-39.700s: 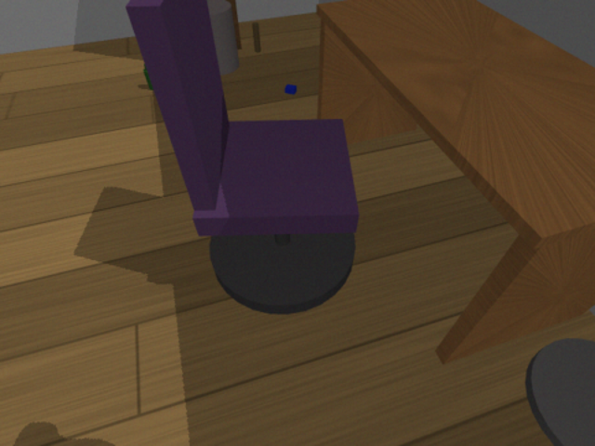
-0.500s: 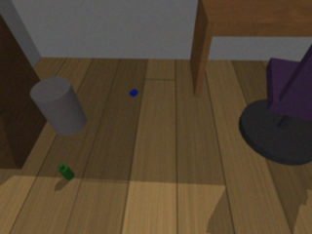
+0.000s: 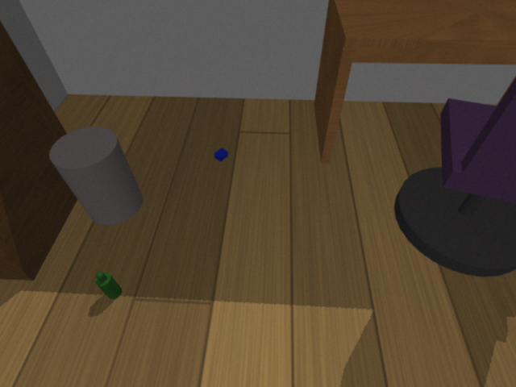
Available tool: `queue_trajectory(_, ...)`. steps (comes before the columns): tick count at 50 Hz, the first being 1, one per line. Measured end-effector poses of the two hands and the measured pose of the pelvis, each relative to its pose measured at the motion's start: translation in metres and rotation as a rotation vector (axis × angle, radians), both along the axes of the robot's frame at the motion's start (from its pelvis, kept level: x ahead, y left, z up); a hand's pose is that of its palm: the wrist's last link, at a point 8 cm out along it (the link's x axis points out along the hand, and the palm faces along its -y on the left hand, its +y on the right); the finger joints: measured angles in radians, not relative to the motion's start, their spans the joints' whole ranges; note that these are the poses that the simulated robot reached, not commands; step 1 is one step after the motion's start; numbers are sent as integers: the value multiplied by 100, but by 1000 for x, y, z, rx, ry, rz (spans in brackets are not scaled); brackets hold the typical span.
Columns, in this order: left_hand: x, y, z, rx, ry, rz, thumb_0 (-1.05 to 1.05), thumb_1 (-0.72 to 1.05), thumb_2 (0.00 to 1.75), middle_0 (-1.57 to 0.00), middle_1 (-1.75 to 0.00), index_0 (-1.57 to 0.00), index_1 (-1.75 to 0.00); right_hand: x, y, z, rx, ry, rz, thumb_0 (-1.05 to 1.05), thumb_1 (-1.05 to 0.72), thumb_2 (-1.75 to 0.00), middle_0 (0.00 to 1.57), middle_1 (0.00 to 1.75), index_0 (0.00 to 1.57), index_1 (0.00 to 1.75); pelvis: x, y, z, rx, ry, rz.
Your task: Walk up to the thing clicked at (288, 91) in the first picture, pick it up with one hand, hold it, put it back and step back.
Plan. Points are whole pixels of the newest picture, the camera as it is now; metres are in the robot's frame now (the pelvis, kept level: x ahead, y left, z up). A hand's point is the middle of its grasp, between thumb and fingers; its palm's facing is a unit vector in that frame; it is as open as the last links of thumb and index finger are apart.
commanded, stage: stand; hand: left
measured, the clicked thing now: (221, 154) +1.44 +0.20 -0.76
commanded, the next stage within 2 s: walk up in 1.22 s
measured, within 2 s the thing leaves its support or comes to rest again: neither
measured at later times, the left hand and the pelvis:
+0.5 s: hand out of the picture +0.08 +0.25 -0.16, palm faces -0.03 -0.94 -0.34, open 7.4 cm; pelvis +0.01 +0.00 +0.00, yaw +0 degrees
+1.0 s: hand out of the picture +0.09 +0.25 -0.16, palm faces -0.02 -0.94 -0.34, open 7.4 cm; pelvis +0.02 +0.00 +0.00, yaw +1 degrees
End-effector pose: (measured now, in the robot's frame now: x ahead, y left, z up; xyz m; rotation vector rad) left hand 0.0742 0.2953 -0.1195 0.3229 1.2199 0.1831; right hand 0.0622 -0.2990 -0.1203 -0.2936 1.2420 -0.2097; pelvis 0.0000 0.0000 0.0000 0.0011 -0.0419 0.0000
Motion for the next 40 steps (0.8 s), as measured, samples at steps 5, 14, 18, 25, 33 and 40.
queue_trajectory(5, -2, 1, 0, 1, 7, 5, 1, 90, 90, -20, -30, -21, -30, 3, 1, 0, 0, 0, 4, 1, -90, -89, 21, 30, 20, 30, 1, 1, 0, 1, 1, 0)
queue_trajectory(14, -4, 2, 0, 3, 19, 11, 1, 90, 90, -20, -30, -21, -30, 10, 2, 0, 2, -4, 10, 1, -90, -89, 21, 30, 20, 30, 4, 1, 0, 1, 4, 2)
queue_trajectory(18, -3, 2, -1, 3, 20, 13, 1, 90, 90, -20, -30, -21, -30, 13, 2, 0, 2, -6, 13, 1, -90, -89, 21, 30, 20, 30, 6, 0, 0, 1, 5, 3)
queue_trajectory(25, 0, 1, 0, 2, 15, 14, 1, 90, 90, -20, -30, -21, -30, 17, 1, 0, -1, -13, 17, 1, -90, -89, 21, 30, 20, 30, 8, 0, 0, 1, 4, 3)
queue_trajectory(33, 4, 0, 0, 2, 12, 13, 0, 90, 90, -20, -30, -21, -30, 20, 1, 0, -1, -10, 18, 1, -90, -89, 21, 30, 20, 30, 10, -1, 0, 0, 8, 6)
queue_trajectory(40, 6, 0, 0, 3, 14, 14, 0, 90, 90, -20, -30, -21, -30, 20, 1, 0, -1, -3, 19, 1, -90, -89, 21, 30, 20, 30, 13, -1, 0, 0, 10, 8)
